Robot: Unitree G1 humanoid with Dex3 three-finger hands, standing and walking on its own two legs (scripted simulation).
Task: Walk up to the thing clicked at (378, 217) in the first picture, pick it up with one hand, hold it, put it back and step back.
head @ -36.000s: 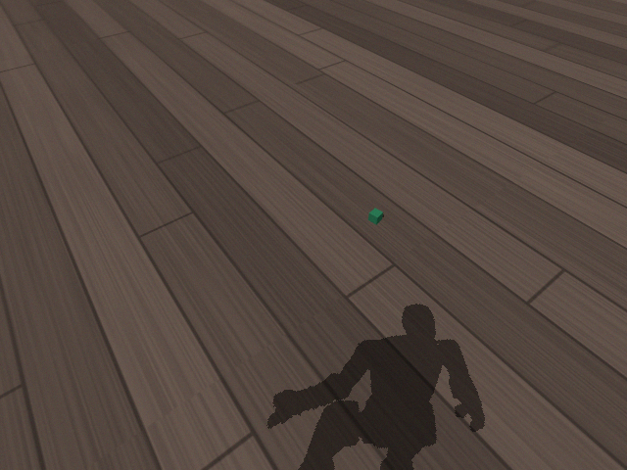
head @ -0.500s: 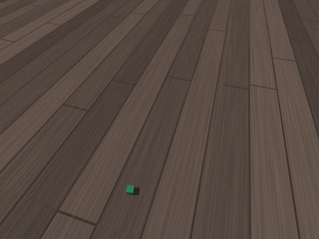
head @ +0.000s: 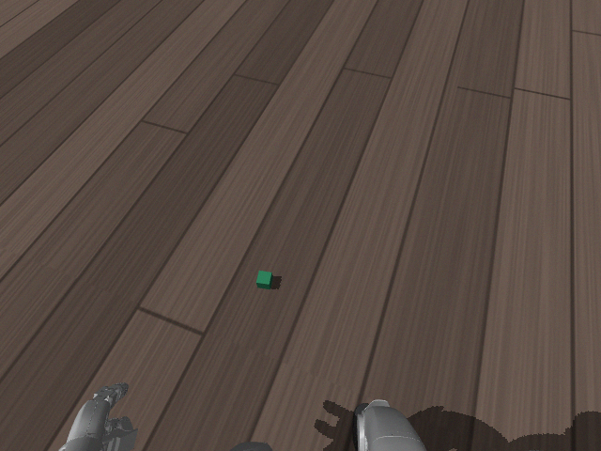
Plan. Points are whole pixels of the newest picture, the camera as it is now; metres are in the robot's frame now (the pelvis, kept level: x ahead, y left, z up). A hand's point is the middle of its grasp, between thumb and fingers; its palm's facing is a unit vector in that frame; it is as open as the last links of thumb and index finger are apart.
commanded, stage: walk up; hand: left
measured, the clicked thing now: (264, 280) +0.65 +0.16 -0.72
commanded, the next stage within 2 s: none
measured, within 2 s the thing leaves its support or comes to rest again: neither
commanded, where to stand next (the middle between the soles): +0.28 -0.02 m, yaw -7 degrees
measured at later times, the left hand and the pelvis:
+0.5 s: hand out of the picture -0.02 +0.26 -0.12, palm faces -0.09 -0.91 -0.40, open 7.4 cm; pelvis -0.13 +0.01 +0.02, yaw -5 degrees
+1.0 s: hand out of the picture -0.16 +0.29 -0.14, palm faces -0.09 -0.93 -0.35, open 7.4 cm; pelvis -0.22 +0.02 +0.02, yaw -6 degrees
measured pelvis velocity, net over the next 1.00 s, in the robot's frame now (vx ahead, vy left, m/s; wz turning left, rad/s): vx -0.22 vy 0.02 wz -0.10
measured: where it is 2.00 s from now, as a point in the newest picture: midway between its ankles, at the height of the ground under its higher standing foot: outside the picture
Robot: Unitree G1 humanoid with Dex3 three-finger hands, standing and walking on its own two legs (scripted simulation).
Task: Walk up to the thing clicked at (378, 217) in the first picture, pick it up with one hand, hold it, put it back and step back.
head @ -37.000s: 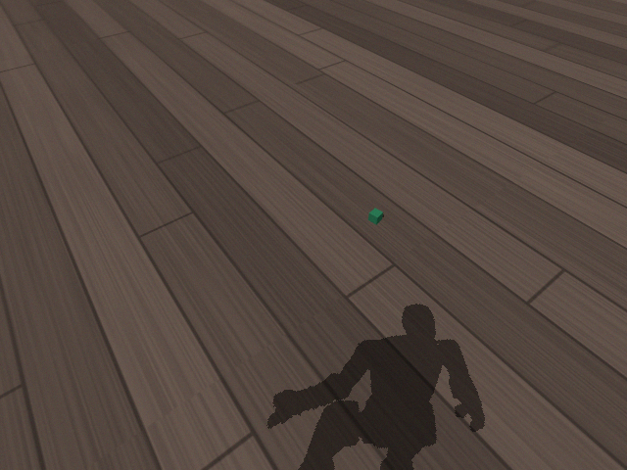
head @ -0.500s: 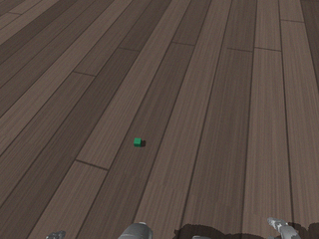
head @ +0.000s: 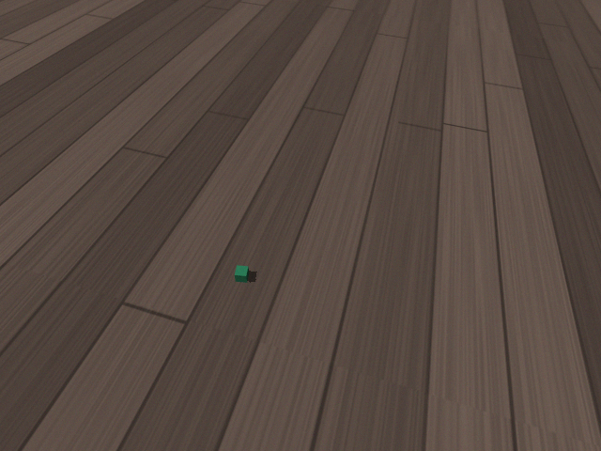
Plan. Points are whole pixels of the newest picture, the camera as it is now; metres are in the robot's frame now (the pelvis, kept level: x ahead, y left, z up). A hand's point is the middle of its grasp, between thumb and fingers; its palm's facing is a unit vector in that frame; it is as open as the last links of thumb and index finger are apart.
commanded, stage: walk up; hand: left
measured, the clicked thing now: (241, 273) +0.85 +0.22 -0.74
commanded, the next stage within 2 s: stand in 1.22 s
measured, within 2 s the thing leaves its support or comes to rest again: neither
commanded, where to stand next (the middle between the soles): +0.50 +0.01 m, yaw -1 degrees
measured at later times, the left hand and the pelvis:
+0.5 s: hand out of the picture +0.08 +0.30 -0.16, palm faces +0.04 -0.94 -0.33, open 7.4 cm; pelvis +0.03 +0.03 +0.00, yaw +1 degrees
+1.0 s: hand out of the picture +0.16 +0.26 -0.15, palm faces +0.04 -0.94 -0.34, open 7.4 cm; pelvis +0.06 +0.00 +0.00, yaw +1 degrees
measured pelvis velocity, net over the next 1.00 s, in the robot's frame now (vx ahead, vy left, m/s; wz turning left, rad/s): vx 0.06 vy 0.00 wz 0.02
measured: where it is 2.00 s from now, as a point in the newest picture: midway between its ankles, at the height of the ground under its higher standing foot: outside the picture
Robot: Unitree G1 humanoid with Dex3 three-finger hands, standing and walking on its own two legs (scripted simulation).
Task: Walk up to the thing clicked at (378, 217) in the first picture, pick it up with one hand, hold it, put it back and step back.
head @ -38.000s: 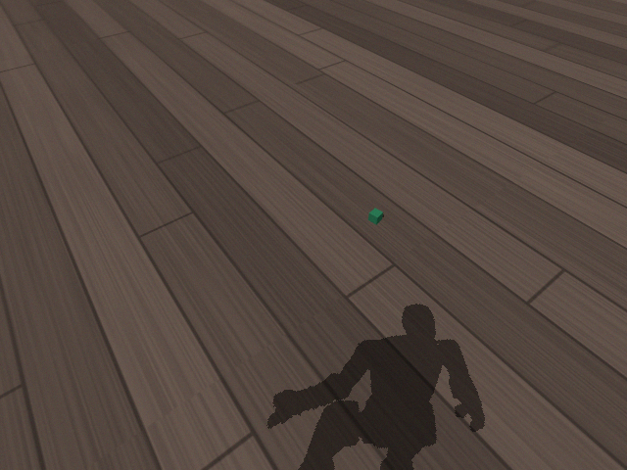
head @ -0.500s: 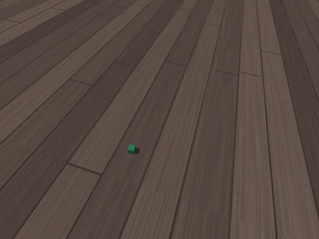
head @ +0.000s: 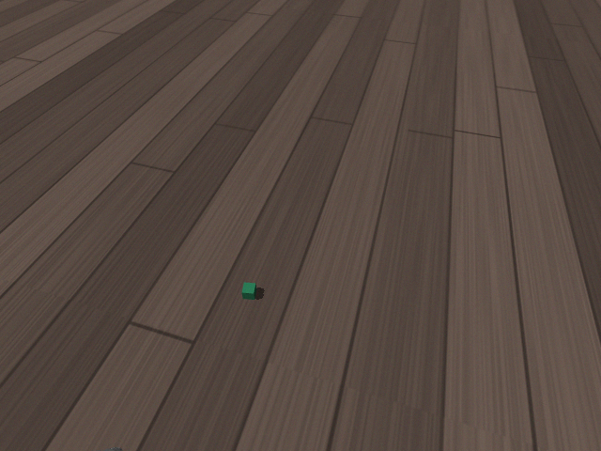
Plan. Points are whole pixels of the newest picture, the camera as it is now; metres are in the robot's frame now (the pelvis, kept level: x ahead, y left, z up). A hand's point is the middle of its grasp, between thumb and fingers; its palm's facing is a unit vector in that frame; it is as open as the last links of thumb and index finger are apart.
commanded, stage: walk up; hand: left
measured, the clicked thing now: (249, 291) +0.80 +0.21 -0.74
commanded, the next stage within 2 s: stand in 0.22 s
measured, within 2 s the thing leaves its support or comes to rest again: neither
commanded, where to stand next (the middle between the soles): +0.44 +0.00 m, yaw -2 degrees
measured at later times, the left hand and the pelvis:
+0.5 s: hand out of the picture +0.08 +0.26 -0.14, palm faces -0.01 -0.94 -0.33, open 7.4 cm; pelvis -0.01 +0.01 +0.01, yaw +0 degrees
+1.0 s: hand out of the picture +0.06 +0.26 -0.14, palm faces -0.04 -0.94 -0.33, open 7.4 cm; pelvis -0.01 +0.01 +0.01, yaw +0 degrees
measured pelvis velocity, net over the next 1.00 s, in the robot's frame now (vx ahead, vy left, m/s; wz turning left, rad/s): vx -0.01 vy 0.01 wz -0.01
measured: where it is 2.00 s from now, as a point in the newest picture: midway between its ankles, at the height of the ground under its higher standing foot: outside the picture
